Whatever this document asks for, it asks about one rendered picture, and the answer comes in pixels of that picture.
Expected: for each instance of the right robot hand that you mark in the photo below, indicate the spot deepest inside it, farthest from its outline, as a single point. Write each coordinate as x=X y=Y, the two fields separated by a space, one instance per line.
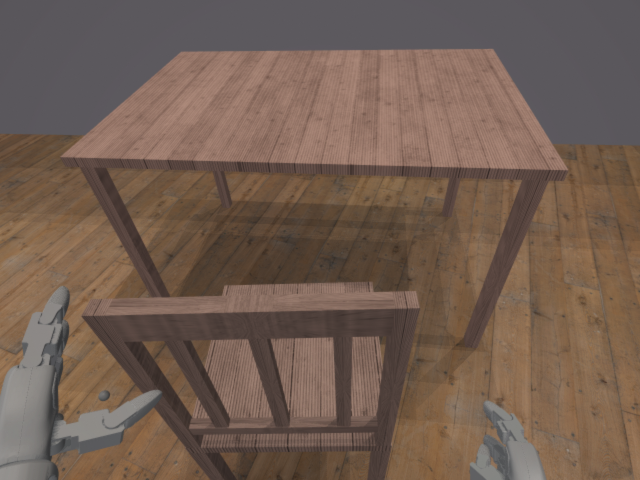
x=519 y=460

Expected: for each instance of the left robot forearm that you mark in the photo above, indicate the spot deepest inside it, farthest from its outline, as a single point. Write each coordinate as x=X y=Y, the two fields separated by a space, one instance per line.
x=35 y=469

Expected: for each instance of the left robot hand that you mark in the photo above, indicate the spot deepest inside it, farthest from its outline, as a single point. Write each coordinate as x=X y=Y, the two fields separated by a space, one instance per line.
x=29 y=397

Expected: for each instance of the table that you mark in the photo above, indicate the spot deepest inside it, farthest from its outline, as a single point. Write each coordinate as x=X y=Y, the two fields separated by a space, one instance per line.
x=447 y=113

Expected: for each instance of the chair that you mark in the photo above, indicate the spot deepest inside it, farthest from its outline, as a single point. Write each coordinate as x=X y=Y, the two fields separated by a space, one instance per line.
x=290 y=367

